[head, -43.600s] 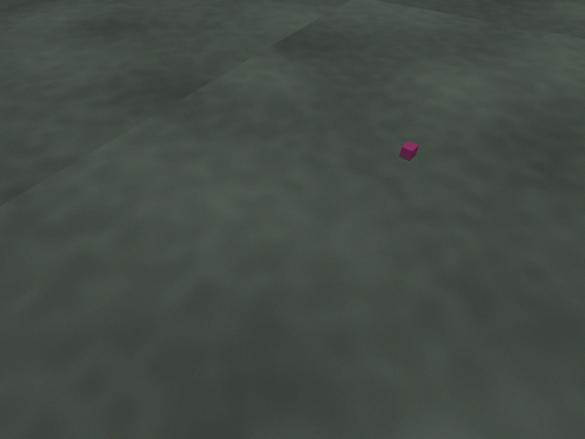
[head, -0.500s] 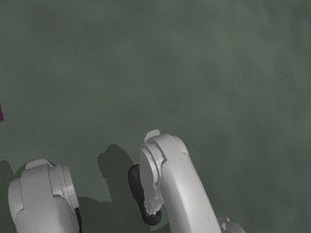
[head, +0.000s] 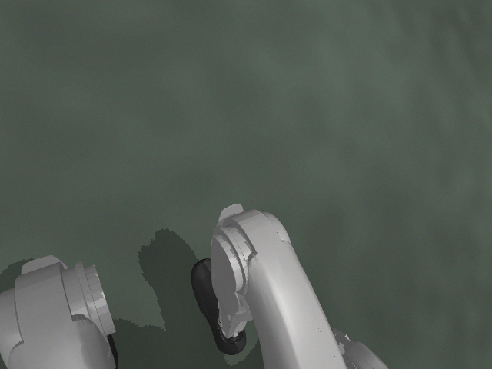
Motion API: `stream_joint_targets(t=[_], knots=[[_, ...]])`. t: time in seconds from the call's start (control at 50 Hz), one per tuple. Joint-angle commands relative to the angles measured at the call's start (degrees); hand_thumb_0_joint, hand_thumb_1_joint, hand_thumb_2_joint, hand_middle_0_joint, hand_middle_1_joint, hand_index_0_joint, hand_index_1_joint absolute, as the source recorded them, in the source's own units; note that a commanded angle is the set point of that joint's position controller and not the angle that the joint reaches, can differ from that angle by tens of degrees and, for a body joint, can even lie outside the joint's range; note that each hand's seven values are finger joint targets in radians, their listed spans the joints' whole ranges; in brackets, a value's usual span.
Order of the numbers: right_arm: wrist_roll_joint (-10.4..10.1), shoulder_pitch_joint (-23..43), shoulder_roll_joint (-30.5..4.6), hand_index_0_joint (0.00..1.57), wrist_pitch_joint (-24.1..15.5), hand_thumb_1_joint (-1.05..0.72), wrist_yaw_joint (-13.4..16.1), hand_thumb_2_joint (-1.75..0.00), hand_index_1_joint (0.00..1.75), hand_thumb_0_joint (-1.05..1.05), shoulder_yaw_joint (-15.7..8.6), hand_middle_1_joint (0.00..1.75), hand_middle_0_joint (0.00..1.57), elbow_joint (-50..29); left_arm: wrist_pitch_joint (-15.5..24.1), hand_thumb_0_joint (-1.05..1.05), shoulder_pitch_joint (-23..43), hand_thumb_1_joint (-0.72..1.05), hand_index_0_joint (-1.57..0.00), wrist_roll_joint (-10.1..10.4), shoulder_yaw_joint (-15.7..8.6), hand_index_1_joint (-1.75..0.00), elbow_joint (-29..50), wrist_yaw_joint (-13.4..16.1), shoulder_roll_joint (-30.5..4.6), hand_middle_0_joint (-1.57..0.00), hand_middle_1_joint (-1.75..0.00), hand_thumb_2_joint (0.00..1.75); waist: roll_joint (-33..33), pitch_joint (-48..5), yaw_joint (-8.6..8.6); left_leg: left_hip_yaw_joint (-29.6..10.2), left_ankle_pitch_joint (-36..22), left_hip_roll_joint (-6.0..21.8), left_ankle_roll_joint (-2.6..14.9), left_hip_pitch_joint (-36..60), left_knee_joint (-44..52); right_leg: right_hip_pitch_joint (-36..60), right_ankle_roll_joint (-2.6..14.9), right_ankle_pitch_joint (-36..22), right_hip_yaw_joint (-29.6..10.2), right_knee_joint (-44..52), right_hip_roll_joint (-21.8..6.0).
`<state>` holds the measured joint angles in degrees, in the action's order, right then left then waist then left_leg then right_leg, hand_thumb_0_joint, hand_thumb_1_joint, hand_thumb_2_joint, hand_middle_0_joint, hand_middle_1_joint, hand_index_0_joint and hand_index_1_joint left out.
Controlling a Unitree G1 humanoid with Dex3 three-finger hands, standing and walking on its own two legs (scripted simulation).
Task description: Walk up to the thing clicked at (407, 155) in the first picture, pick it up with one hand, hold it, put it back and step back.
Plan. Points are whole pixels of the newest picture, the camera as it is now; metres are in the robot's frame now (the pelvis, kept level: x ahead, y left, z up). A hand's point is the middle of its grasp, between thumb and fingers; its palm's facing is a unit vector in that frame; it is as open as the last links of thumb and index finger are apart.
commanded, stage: rest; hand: left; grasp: from above
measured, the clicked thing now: out of the picture +0.45 +0.32 -0.27
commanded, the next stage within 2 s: open in 0.24 s
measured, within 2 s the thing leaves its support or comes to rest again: neither
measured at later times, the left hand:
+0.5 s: hand out of the picture +0.44 +0.32 -0.24, palm faces -0.45 -0.14 -0.88, open 9.6 cm
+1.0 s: hand out of the picture +0.45 +0.33 -0.24, palm faces -0.44 -0.13 -0.89, open 12.3 cm
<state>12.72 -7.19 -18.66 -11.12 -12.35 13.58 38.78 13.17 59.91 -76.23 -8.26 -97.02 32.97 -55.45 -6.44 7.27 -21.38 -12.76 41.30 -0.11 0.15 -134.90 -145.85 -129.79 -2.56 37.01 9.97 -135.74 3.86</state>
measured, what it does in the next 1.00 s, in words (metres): stands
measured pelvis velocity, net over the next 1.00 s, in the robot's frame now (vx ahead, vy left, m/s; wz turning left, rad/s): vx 0.00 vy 0.00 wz -0.02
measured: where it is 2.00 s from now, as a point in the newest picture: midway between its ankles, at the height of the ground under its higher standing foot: (169, 352)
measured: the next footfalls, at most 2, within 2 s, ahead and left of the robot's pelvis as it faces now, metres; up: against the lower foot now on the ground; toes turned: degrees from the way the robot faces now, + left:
none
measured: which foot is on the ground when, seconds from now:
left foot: down 0.00-1.00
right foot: down 0.00-1.00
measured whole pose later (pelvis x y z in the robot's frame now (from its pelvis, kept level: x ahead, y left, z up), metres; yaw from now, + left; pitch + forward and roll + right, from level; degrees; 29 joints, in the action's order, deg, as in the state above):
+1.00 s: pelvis +0.00 +0.00 +0.00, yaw -1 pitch +28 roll -14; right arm 13.4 -6.9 -19.8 -13.4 -14.0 16.4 37.5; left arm 12.9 60.8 -74.8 -7.0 -98.4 34.1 -59.0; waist -7.5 9.1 -22.5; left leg -14.3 41.8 0.1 -0.2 -133.9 -146.0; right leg -128.6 -2.7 36.7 11.2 -134.9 4.3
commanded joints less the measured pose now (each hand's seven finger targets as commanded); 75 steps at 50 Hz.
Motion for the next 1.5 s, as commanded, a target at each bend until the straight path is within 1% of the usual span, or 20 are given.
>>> stream_joint_targets(t=[0.0,0.06,0.14,0.24,0.3,0.32,0.44,0.5,0.64,0.72,0.74,0.78,0.9,0.98,1.0,1.1,1.24,1.34,1.46,1.48], knots=[[0.3,-11.8,-19.2,0.20,-0.2,-0.90,0.4,-0.90,0.30,0.00,-5.3,0.30,0.20,1.0,0.4,0.00,16.4,0.78,-1.12,0.5,-0.1,-0.54,7.3,3.2,-13.9,-1.12,-0.54,0.68,30.8,-37.4,-2.43,4.4,-13.4,1.5,0.08,30.2,16.0,19.6,4.43,-13.6,5.6,10.5,1.7],[0.3,-11.6,-19.2,0.20,-0.1,-0.90,0.3,-0.90,0.30,0.00,-5.0,0.30,0.20,0.8,0.3,0.00,15.4,0.79,-1.14,0.6,-0.9,-0.52,7.6,3.3,-15.4,-1.14,-0.52,0.68,31.4,-37.9,-1.69,4.4,-13.7,1.6,0.03,30.5,16.2,20.2,4.48,-13.7,5.6,10.5,1.8],[0.5,-11.6,-19.4,0.20,-0.2,-0.90,0.0,-0.90,0.30,0.00,-4.6,0.30,0.20,0.6,0.3,0.00,16.3,0.78,-1.13,0.6,0.5,-0.54,6.4,3.3,-13.6,-1.13,-0.54,0.71,28.9,-35.7,-3.26,4.7,-14.0,1.7,0.55,28.0,14.7,20.5,4.18,-14.7,5.4,11.1,2.0],[0.4,-12.1,-19.5,0.20,-0.5,-0.90,0.0,-0.90,0.30,0.00,-3.9,0.30,0.20,0.8,0.9,0.00,15.2,0.74,-1.10,1.2,0.0,-0.52,5.3,3.2,-15.6,-1.11,-0.52,0.68,26.9,-35.1,-2.87,4.9,-13.3,1.7,0.96,26.0,14.1,22.2,4.00,-14.1,5.2,12.2,2.2],[0.6,-11.9,-19.9,0.20,-1.0,-0.90,-0.2,-0.90,0.30,0.00,-3.9,0.30,0.20,0.3,1.2,0.00,16.2,0.76,-1.11,1.5,1.9,-0.53,5.2,2.8,-13.2,-1.11,-0.53,0.66,27.9,-34.3,-3.87,3.9,-13.7,1.8,0.37,28.5,15.0,20.7,4.17,-14.1,5.8,11.3,1.9],[0.5,-11.7,-20.0,0.20,-0.7,-0.90,0.0,-0.90,0.30,0.00,-3.8,0.30,0.20,0.6,1.4,0.00,15.1,0.77,-1.11,1.2,0.6,-0.52,4.7,3.2,-15.5,-1.11,-0.52,0.66,28.3,-35.4,-2.96,3.4,-13.3,2.0,0.25,29.1,15.8,21.0,4.20,-13.5,6.2,11.2,2.1],[0.6,-11.6,-19.7,0.20,-0.6,-0.89,0.0,-0.90,0.30,0.00,-3.1,0.30,0.20,0.4,1.8,0.00,16.0,0.29,-0.67,0.9,1.4,-0.54,5.1,3.5,-15.4,-0.67,-0.55,0.59,29.4,-34.8,-3.53,3.9,-12.8,1.9,0.47,28.6,15.4,21.6,3.93,-13.9,5.9,11.4,2.2],[0.5,-10.8,-19.9,0.20,-0.7,-0.89,0.2,-0.90,0.30,0.00,-2.9,0.30,0.20,0.5,2.0,0.00,16.3,0.06,-0.58,1.1,1.6,-0.55,4.8,4.0,-16.0,-0.57,-0.55,0.58,29.1,-34.1,-3.39,3.8,-12.0,2.0,0.42,27.6,15.5,21.3,4.00,-13.2,5.9,11.7,2.3],[0.5,-10.7,-19.9,0.20,-1.5,-0.89,-0.1,-0.90,0.30,0.00,-2.6,0.30,0.20,0.3,1.7,0.00,16.1,-0.11,-0.44,1.1,1.9,-0.62,4.7,4.7,-16.0,-0.45,-0.61,0.67,29.5,-34.6,-3.47,3.7,-12.3,2.2,0.40,28.2,15.4,22.1,4.00,-13.7,5.7,11.5,2.5],[0.6,-9.9,-20.3,0.20,-1.8,-0.89,-0.3,-0.90,0.30,0.00,-2.7,0.30,0.20,-0.3,1.3,0.00,16.4,-0.17,-0.39,1.4,2.4,-0.67,4.8,4.8,-15.2,-0.40,-0.67,0.71,30.4,-34.1,-3.30,2.5,-10.6,2.3,-0.10,29.5,17.1,19.5,4.06,-12.0,6.7,11.0,2.2],[0.5,-9.3,-19.9,0.20,-1.9,-0.89,-0.4,-0.90,0.30,0.00,-2.5,0.30,0.20,-0.4,1.1,0.00,16.4,-0.18,-0.38,1.4,3.9,-0.68,4.6,4.6,-13.8,-0.39,-0.67,0.72,31.4,-34.0,-3.28,2.6,-10.7,2.4,-0.19,29.8,16.9,19.2,4.13,-12.2,6.5,10.9,2.3],[0.7,-10.6,-20.6,0.20,-2.1,-0.89,-0.7,-0.90,0.30,0.00,-2.5,0.30,0.20,0.1,0.6,0.00,15.7,-0.20,-0.36,0.6,1.8,-0.70,4.0,4.6,-16.6,-0.36,-0.69,0.73,31.4,-33.9,-3.81,2.3,-13.0,2.5,-0.37,30.6,16.2,19.1,3.94,-14.1,6.7,9.9,1.9],[0.6,-10.6,-20.4,0.20,-1.9,-0.89,-0.9,-0.90,0.30,0.00,-2.4,0.30,0.20,-0.2,-0.1,0.00,14.8,-0.29,-0.29,1.9,0.6,-0.76,4.4,3.9,-16.5,-0.30,-0.75,0.80,30.2,-33.5,-3.29,3.4,-13.6,2.2,0.08,28.3,15.7,20.9,4.14,-14.4,6.1,11.4,2.3],[0.4,-10.5,-19.9,0.20,-1.7,-0.89,-0.9,-0.90,0.30,0.00,-2.7,0.30,0.20,-0.4,-0.1,0.00,14.3,-0.34,-0.24,2.6,2.7,-0.80,5.6,2.6,-14.5,-0.26,-0.79,0.84,30.7,-36.0,-3.02,3.7,-15.1,2.3,0.22,29.2,15.4,23.3,4.04,-15.8,5.6,11.5,2.7],[0.5,-11.4,-19.7,0.20,-1.5,-0.89,-0.7,-0.90,0.30,0.00,-2.4,0.30,0.20,0.2,-0.1,0.00,13.7,-0.35,-0.23,2.9,1.1,-0.82,5.9,2.7,-16.6,-0.23,-0.81,0.85,29.7,-37.2,-2.96,4.0,-15.9,2.2,0.50,29.0,14.9,25.4,3.76,-17.0,5.5,11.9,2.7],[0.3,-12.1,-20.2,0.20,-1.1,-0.89,-0.5,-0.90,0.30,0.00,-2.3,0.30,0.20,-0.4,0.6,0.00,14.0,-0.39,-0.20,3.2,1.3,-0.84,6.0,1.5,-15.8,-0.21,-0.83,0.89,28.4,-34.1,-3.95,3.7,-15.2,2.1,0.42,28.0,14.7,23.1,4.00,-15.3,6.1,12.1,2.3],[0.4,-11.1,-20.1,0.20,-0.5,-0.89,0.0,-0.90,0.30,0.00,-1.8,0.30,0.20,-1.0,2.0,0.00,13.9,-0.43,-0.14,2.3,1.2,-0.91,5.4,1.7,-16.9,-0.15,-0.91,0.93,28.6,-32.9,-3.45,3.0,-12.3,2.2,0.13,27.8,15.8,21.2,4.29,-12.6,6.5,11.7,2.3],[0.5,-10.7,-19.7,0.20,-0.4,-0.89,0.2,-0.90,0.30,0.00,-1.9,0.30,0.20,-0.8,2.3,0.00,13.2,-0.43,-0.14,1.5,1.5,-0.92,5.9,2.7,-16.7,-0.15,-0.91,0.95,29.8,-34.6,-2.67,3.2,-13.2,2.3,0.04,29.8,16.2,22.2,4.04,-13.8,6.2,11.4,2.6],[0.6,-10.1,-20.1,0.20,-0.9,-0.90,0.3,-0.90,0.30,0.00,-2.3,0.30,0.20,-0.7,1.4,0.00,15.1,-0.43,-0.15,1.4,2.7,-0.93,5.2,3.6,-15.8,-0.14,-0.93,0.92,30.7,-32.4,-3.41,3.0,-10.2,2.4,-0.17,29.0,16.9,19.6,4.17,-11.8,6.4,11.4,2.4],[0.5,-9.9,-19.7,0.20,-1.3,-0.90,0.0,-0.90,0.30,0.00,-2.2,0.30,0.20,-1.3,1.3,0.00,17.2,-0.42,-0.16,1.5,4.7,-0.92,8.2,3.7,-13.5,-0.15,-0.92,0.91,32.7,-33.0,-3.42,3.3,-10.4,2.4,-0.18,29.7,17.1,19.6,4.22,-12.0,6.1,11.7,2.4]])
